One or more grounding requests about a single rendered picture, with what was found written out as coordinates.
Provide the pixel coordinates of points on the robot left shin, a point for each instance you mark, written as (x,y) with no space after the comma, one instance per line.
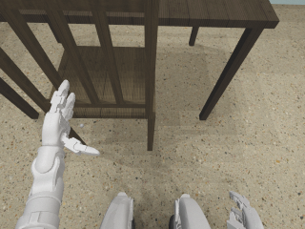
(124,194)

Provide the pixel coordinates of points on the table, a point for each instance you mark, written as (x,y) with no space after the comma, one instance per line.
(252,15)

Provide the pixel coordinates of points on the right robot hand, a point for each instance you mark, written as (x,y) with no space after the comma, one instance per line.
(247,219)

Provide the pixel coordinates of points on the left robot hand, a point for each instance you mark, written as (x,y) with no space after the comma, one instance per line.
(56,121)

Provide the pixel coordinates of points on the robot right thigh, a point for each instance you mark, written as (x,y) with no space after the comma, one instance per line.
(187,212)

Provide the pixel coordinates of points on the robot left forearm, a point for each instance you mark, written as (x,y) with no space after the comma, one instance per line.
(45,197)

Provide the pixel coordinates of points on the chair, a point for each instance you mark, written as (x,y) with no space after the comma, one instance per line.
(108,82)

